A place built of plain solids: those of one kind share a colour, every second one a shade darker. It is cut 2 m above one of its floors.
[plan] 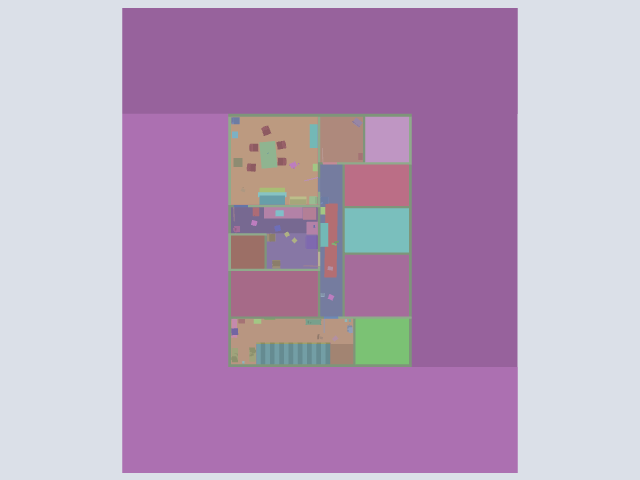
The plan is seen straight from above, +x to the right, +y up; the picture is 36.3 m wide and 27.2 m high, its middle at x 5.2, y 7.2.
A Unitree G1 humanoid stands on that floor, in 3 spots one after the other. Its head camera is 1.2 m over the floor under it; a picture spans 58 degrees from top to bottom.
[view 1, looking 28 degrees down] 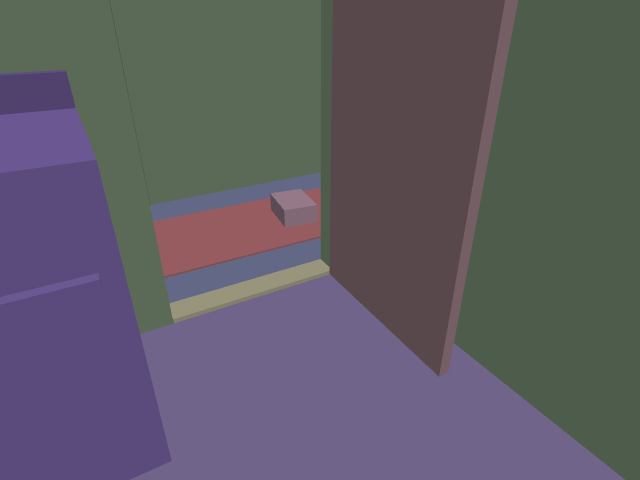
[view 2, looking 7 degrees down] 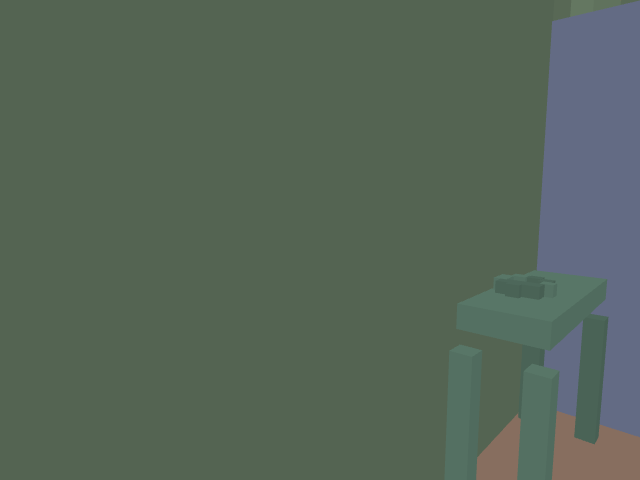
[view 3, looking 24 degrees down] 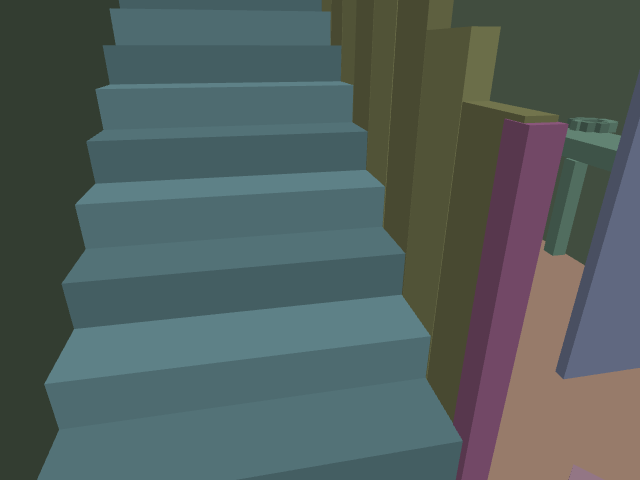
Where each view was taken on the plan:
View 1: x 3.48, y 6.72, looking -30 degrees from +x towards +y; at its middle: floor_corridor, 2.56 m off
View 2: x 2.92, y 2.02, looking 43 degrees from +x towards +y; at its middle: wall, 1.06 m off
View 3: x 6.58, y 0.73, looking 169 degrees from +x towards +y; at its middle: stair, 1.68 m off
